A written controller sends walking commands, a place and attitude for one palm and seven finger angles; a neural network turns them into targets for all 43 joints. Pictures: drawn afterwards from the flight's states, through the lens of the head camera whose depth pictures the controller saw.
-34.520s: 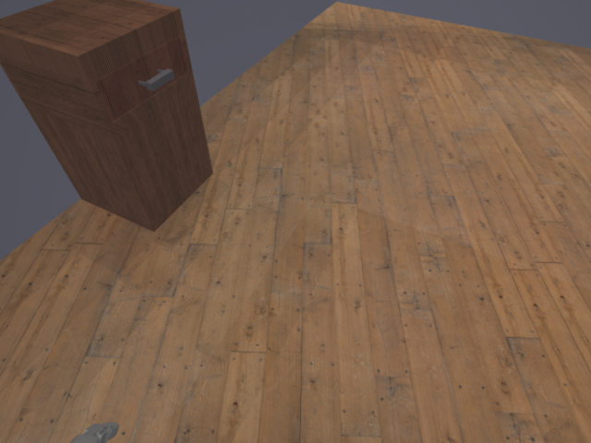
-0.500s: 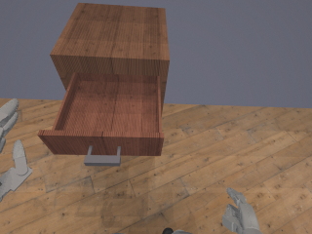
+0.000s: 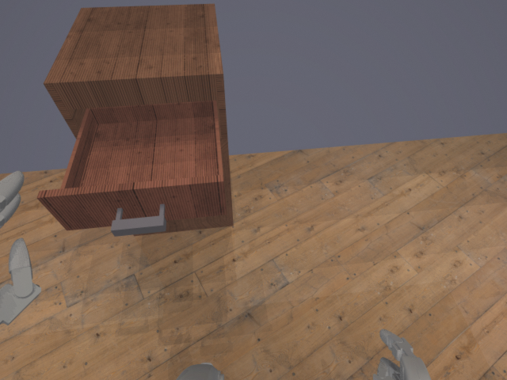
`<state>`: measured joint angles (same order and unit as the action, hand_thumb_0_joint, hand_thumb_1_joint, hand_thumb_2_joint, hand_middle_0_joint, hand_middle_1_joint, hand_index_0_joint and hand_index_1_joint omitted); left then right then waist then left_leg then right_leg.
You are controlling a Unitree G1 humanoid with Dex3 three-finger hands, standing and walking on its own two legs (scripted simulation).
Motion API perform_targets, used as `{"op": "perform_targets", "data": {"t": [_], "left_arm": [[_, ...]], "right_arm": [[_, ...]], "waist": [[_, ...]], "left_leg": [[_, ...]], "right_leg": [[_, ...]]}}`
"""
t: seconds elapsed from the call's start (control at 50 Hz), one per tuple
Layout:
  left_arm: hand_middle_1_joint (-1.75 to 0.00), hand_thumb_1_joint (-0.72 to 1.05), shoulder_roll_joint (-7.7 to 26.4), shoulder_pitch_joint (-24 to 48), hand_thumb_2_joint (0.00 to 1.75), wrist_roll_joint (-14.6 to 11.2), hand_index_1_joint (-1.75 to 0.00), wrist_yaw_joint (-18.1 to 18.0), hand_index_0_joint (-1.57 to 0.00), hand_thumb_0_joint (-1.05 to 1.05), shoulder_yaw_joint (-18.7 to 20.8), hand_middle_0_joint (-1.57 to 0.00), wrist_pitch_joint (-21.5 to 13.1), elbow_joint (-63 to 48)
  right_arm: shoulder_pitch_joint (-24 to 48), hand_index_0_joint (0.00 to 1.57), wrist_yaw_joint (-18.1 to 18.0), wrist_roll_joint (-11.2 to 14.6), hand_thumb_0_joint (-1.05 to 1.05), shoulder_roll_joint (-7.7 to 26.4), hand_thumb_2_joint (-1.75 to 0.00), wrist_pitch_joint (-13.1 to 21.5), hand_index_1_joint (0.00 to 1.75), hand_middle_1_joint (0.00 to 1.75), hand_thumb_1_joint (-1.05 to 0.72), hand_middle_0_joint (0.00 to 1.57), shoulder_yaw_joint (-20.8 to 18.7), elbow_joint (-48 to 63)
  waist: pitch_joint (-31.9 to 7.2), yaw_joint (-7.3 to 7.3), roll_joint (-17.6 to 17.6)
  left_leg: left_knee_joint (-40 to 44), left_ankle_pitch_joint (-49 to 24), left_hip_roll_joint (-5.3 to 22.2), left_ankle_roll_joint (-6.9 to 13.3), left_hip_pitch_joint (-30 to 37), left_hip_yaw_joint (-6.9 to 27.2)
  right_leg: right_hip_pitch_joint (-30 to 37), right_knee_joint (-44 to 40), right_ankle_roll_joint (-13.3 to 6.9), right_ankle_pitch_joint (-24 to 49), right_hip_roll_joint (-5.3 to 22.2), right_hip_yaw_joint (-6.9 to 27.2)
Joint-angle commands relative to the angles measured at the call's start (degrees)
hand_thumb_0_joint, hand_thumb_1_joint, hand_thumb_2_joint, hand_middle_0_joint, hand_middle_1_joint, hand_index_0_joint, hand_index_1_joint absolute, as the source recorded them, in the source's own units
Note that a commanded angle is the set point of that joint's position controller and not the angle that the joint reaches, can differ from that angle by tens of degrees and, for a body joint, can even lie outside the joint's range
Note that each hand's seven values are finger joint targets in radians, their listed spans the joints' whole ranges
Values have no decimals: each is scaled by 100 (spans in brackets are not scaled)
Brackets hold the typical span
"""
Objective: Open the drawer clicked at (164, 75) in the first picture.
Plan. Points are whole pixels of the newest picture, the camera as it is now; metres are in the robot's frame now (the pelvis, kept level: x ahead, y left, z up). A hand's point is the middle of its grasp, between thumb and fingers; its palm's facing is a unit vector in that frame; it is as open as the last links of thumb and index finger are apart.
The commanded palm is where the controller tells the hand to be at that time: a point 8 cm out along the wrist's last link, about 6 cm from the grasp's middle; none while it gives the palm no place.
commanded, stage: stop stepping back and stand still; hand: left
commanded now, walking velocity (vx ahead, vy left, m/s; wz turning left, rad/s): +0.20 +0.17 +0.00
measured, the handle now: (140, 217) +0.47 +0.27 -0.14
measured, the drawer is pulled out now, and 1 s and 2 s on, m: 0.30 0.30 0.30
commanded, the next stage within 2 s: let the arm hang, fingers relaxed in 0.44 s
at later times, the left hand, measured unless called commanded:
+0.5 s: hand out of the picture +0.16 +0.25 +0.16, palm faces +0.40 -0.82 -0.41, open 7.4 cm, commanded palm +0.10 +0.29 +0.18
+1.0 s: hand out of the picture -0.03 +0.20 -0.18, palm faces +0.04 -0.98 -0.21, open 7.0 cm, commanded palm none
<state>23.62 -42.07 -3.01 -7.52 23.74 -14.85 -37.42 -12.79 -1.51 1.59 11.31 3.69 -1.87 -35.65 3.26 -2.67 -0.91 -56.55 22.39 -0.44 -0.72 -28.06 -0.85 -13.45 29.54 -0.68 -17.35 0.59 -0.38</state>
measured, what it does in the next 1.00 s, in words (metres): steps on the spot: left foot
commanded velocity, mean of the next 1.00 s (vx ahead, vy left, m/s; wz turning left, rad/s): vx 0.04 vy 0.01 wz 0.00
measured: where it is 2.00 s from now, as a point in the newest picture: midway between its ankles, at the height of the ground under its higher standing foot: outside the picture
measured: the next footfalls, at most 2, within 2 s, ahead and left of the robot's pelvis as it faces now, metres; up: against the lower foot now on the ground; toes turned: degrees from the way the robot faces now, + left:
left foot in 0.12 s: +0.01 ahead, +0.11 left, +0.00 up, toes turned +3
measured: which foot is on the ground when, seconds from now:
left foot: up 0.00-0.10, down 0.12-1.00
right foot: down 0.00-1.00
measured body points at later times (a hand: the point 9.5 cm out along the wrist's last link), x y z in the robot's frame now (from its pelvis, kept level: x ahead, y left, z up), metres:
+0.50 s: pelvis -0.03 +0.01 +0.00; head -0.02 +0.02 +0.45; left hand +0.13 +0.29 +0.18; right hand +0.14 -0.21 -0.09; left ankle -0.03 +0.11 -0.74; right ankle -0.02 -0.11 -0.74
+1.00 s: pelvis -0.02 +0.01 +0.00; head +0.01 +0.03 +0.45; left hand -0.03 +0.25 -0.16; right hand -0.04 -0.23 -0.14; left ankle -0.03 +0.11 -0.74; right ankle -0.02 -0.11 -0.74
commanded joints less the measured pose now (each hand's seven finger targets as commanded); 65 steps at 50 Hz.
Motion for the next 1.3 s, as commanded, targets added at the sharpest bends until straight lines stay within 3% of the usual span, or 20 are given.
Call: {"op": "perform_targets", "data": {"t": [0.0,0.04,0.1,0.16,0.24,0.3,0.32,0.38,0.42,0.46,0.5,0.52,0.54,0.56,0.62,0.66,0.74,0.84,0.96,1.28], "left_arm": [[-30,90,689,42,90,130,-30,-309,-20,0,598,-20,-291,-482],[-30,90,720,164,90,144,-30,-304,-20,0,478,-20,-342,-747],[-30,90,912,106,90,91,-30,-227,-20,0,507,-20,-387,-1210],[-30,90,979,46,90,142,-30,-242,-20,0,637,-20,-361,-1454],[-30,90,721,144,90,78,-30,-240,-20,0,549,-20,-313,-790],[-30,90,686,399,90,76,-30,-241,-20,0,478,-20,-280,-503],[-30,90,655,571,90,76,-30,-237,-20,0,405,-20,-254,-500],[-30,90,593,937,90,104,-30,-254,-20,0,219,-20,-207,-698],[-30,90,549,899,90,115,-30,-266,-20,0,188,-20,-186,-709],[-30,90,635,1053,90,165,-30,-274,-20,0,225,-20,-149,-885],[-30,90,633,798,90,166,-30,-270,-20,0,272,-20,-151,-875],[-30,90,-501,1413,90,751,-30,481,-20,0,-1719,-20,985,4168],[-30,90,-715,1204,90,610,-30,592,-20,0,-1722,-20,1373,4395],[-30,90,-809,1392,90,582,-30,622,-20,0,-1846,-20,1417,4588],[-30,90,-471,1983,90,566,-30,653,-20,0,-1833,-20,1445,5509],[-30,90,-418,2382,90,528,-30,623,-20,0,-1887,-20,1527,6287],[-30,90,-474,2684,90,447,-30,575,-20,0,-2016,-20,1603,7726],[-30,90,-695,2449,90,414,-30,579,-20,0,-2034,-20,1543,8876],[-30,90,-761,2417,90,378,-30,574,-20,0,-2179,-20,1503,9577],[-30,90,-1076,2098,90,382,-30,509,-20,0,-2244,-20,1490,10189]], "right_arm": [[681,20,-118,21,0,550,-90,460,30,30,-90,20,-171,977],[566,20,-114,-7,0,617,-90,627,30,30,-90,20,-200,961],[520,20,-115,3,0,866,-90,800,30,30,-90,20,-335,1095],[505,20,-112,-21,0,644,-90,752,30,30,-90,20,-206,999],[437,20,-109,37,0,771,-90,751,30,30,-90,20,-202,869],[355,20,-130,9,0,693,-90,609,30,30,-90,20,-228,877],[381,20,-128,-4,0,653,-90,572,30,30,-90,20,-210,859],[486,20,-155,-54,0,631,-90,553,30,30,-90,20,-111,844],[611,20,-183,-73,0,643,-90,577,30,30,-90,20,-58,907],[712,20,-204,-81,0,562,-90,579,30,30,-90,20,6,949],[641,20,-177,-106,0,567,-90,630,30,30,-90,20,23,888],[682,20,283,-207,0,1319,-90,609,30,30,-90,20,-359,-670],[47,20,242,-174,0,717,-90,236,30,30,-90,20,-263,-555],[-54,20,192,-224,0,628,-90,137,30,30,-90,20,-213,-504],[-45,20,174,-271,0,665,-90,-101,30,30,-90,20,-140,-435],[77,20,149,-291,0,683,-90,-212,30,30,-90,20,-121,-625],[50,20,45,-294,0,663,-90,-282,30,30,-90,20,44,-1160],[-275,20,-51,-267,0,406,-90,-310,30,30,-90,20,72,-1734],[-754,20,-89,-200,0,325,-90,-359,30,30,-90,20,64,-2209],[-1100,20,-117,-216,0,-5,-90,-336,30,30,-90,20,87,-2781]], "waist": [[-572,127,-792],[-638,100,-434],[-783,228,536],[-691,189,1566],[-256,168,338],[-104,57,-499],[-61,38,-638],[-217,20,-242],[-124,115,754],[-63,149,1018],[-307,191,690],[-218,49,380],[-866,124,90],[-1057,130,-450],[-923,191,-1286],[-484,207,-950],[-254,323,677],[-451,313,1102],[-142,248,181],[284,234,88]], "left_leg": [[2015,20,166,285,791,79],[3377,-600,51,367,1451,-130],[3797,-2215,886,616,1948,468],[3736,-1859,1141,700,1733,879],[3344,-146,757,592,581,524],[2270,522,137,385,617,14],[2046,294,96,363,741,-42],[3150,-278,290,443,1438,164],[4003,82,887,644,1360,995],[4265,-46,1219,733,1043,1335],[3752,-1301,988,646,1258,905],[2534,-2457,586,420,982,480],[2360,-2565,512,299,1450,146],[2159,-2658,488,291,1555,163],[2138,-1992,260,323,1162,217],[2422,-2138,297,326,1313,335],[3267,-2703,638,473,1408,652],[3413,-1816,539,411,1715,456],[3487,-1779,619,405,1862,438],[3775,-1189,617,423,1748,427]], "right_leg": [[186,-1041,-595,1393,1515,1013],[320,-856,-367,1054,1277,863],[449,178,76,1321,496,252],[-31,418,85,-456,173,-375],[675,-609,1,-22,241,6],[-106,-1538,-455,-1609,1018,1540],[-245,-1674,-583,-1582,1207,1726],[-222,-913,-385,-554,790,804],[-258,-246,-51,-511,154,158],[-23,218,63,-84,19,-183],[365,-302,51,570,71,-142],[-335,604,-44,1885,452,-111],[-212,470,-89,1995,503,126],[-135,410,-162,2424,578,145],[312,242,-328,2556,827,389],[53,173,-325,2306,731,372],[409,-11,-59,1074,295,186],[678,-577,-175,1004,375,262],[509,-853,-175,1206,440,229],[183,-986,-159,634,414,223]]}}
